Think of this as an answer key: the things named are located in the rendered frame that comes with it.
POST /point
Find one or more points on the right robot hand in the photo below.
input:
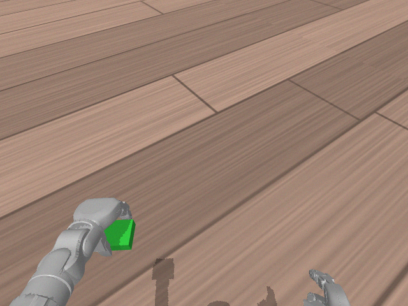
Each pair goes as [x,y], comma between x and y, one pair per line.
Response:
[334,295]

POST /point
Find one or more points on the small box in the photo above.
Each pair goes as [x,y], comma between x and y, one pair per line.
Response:
[120,234]

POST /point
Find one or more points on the left robot arm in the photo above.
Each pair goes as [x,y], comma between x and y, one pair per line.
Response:
[62,268]

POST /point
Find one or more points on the left robot hand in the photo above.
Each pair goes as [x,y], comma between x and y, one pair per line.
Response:
[103,211]

